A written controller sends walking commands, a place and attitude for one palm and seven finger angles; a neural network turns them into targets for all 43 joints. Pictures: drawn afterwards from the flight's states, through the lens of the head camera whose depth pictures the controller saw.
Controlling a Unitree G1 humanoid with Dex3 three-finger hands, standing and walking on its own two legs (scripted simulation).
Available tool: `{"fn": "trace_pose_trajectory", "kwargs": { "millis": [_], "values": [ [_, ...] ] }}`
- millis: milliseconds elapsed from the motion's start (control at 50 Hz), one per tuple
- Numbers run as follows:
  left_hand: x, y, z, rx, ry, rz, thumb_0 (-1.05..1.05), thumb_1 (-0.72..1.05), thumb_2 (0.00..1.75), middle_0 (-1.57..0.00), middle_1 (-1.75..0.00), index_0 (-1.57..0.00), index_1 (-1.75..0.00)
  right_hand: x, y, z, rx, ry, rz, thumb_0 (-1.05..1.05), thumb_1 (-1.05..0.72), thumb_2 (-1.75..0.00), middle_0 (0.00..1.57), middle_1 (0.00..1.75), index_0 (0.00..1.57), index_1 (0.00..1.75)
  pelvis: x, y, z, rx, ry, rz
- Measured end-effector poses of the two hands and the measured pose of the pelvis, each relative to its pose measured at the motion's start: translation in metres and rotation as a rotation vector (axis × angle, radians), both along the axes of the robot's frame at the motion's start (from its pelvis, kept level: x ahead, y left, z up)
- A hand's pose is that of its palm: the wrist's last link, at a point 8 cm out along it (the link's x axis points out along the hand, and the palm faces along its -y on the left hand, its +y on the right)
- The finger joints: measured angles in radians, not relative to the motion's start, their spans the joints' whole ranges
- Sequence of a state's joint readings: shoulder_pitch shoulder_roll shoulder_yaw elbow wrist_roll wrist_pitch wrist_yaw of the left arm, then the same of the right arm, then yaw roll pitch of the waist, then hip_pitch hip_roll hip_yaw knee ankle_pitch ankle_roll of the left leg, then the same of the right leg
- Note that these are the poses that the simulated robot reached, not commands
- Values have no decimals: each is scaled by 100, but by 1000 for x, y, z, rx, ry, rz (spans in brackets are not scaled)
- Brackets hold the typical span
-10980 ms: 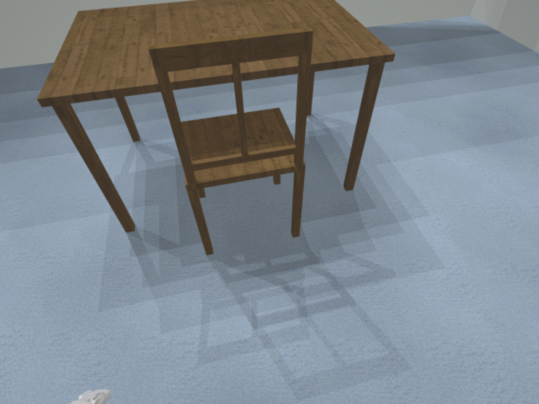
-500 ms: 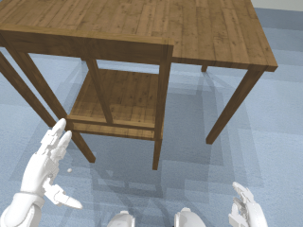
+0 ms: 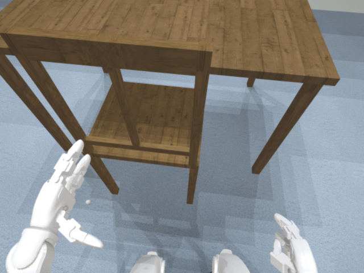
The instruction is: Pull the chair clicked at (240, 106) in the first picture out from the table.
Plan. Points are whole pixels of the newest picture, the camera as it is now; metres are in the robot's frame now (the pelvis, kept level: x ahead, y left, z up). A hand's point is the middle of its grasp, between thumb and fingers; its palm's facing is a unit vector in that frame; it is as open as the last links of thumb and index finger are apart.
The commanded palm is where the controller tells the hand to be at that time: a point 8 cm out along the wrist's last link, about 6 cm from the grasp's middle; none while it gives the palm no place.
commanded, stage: aim the fingers beside a spindle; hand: left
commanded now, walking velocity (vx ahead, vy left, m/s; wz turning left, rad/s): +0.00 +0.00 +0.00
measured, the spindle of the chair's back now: (126, 112) +0.51 +0.18 +0.00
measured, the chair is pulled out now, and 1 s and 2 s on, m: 0.00 0.00 0.00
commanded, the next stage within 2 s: push the fingers through the gap in 1.86 s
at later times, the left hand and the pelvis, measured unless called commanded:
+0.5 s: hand (102, 187) +0.29 +0.18 +0.03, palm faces -0.11 -0.99 -0.06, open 16.9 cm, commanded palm +0.27 +0.24 +0.02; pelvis +0.00 +0.00 -0.01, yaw -1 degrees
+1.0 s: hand (118, 171) +0.33 +0.16 +0.00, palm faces -0.12 -0.99 -0.06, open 16.9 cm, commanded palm +0.32 +0.22 +0.00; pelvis -0.01 +0.00 -0.03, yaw -1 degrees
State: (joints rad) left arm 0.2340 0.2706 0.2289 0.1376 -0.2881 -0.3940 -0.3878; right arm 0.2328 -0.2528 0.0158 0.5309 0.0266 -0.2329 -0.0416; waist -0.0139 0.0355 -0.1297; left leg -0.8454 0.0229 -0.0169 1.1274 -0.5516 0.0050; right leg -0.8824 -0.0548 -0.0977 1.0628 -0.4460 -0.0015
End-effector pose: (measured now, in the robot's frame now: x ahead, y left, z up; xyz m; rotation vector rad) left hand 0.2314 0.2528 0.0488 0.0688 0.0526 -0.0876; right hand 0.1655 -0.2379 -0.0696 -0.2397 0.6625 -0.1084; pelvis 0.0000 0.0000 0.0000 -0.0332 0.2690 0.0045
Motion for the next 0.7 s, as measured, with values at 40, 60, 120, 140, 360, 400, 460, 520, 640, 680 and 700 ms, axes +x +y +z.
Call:
{"fn": "trace_pose_trajectory", "kwargs": {
  "millis": [40, 60, 120, 140, 360, 400, 460, 520, 640, 680, 700],
  "values": [
    [4, -2, -3, -3, 0, -5, -2, -50, 30, -6, -8, -6, -8, -1, -1, -2, -6, 4, 2, 1, -91, -90, 20, 30, 20, 30, -1, 0, -2, 0, 4, 0],
    [6, -3, -5, -3, 0, -8, -2, -50, 30, -6, -8, -6, -8, -2, -2, -3, -9, 8, 1, 1, -91, -90, 20, 30, 20, 30, -1, 0, -2, 1, 6, -1],
    [13, -4, -9, -6, -3, -14, -2, -50, 30, -7, -8, -6, -8, -5, -5, -5, -17, 19, -5, 1, -91, -90, 20, 30, 20, 30, -2, -1, -4, 1, 12, -3],
    [15, -4, -10, -6, -4, -15, -2, -50, 30, -7, -8, -6, -8, -7, -6, -6, -18, 23, -9, 1, -91, -90, 20, 30, 20, 30, -3, -1, -5, 1, 13, -3],
    [32, -7, -15, -3, -11, -19, -2, -50, 30, -6, -8, -6, -8, -21, -11, -14, -22, 69, -33, 1, -91, -90, 20, 30, 20, 30, -4, 0, -8, 4, 36, -10],
    [35, -8, -17, -3, -10, -20, -2, -50, 30, -6, -8, -6, -8, -23, -12, -16, -22, 76, -35, 1, -91, -90, 20, 30, 20, 30, -4, 0, -9, 5, 40, -10],
    [37, -10, -18, -5, -16, -21, -2, -50, 30, -6, -8, -6, -8, -24, -12, -19, -21, 84, -37, 1, -91, -90, 20, 30, 20, 30, -4, 0, -10, 6, 46, -12],
    [41, -14, -20, -8, -23, -24, -2, -50, 30, -6, -8, -6, -8, -25, -11, -22, -19, 91, -36, 1, -91, -90, 20, 30, 20, 30, -5, 0, -12, 6, 51, -12],
    [52, -18, -26, -8, -24, -27, -2, -50, 30, -7, -8, -6, -8, -24, -10, -28, -18, 107, -31, 1, -91, -90, 20, 30, 20, 30, -6, 0, -15, 7, 62, -12],
    [56, -21, -28, -8, -26, -30, -2, -50, 30, -6, -8, -6, -8, -24, -10, -30, -17, 112, -30, 1, -91, -90, 20, 30, 20, 30, -6, 0, -16, 8, 67, -12],
    [58, -22, -28, -7, -27, -32, -2, -50, 30, -6, -8, -6, -8, -25, -10, -31, -16, 115, -30, 1, -91, -90, 20, 30, 20, 30, -7, 0, -17, 8, 68, -13]
  ]
}}
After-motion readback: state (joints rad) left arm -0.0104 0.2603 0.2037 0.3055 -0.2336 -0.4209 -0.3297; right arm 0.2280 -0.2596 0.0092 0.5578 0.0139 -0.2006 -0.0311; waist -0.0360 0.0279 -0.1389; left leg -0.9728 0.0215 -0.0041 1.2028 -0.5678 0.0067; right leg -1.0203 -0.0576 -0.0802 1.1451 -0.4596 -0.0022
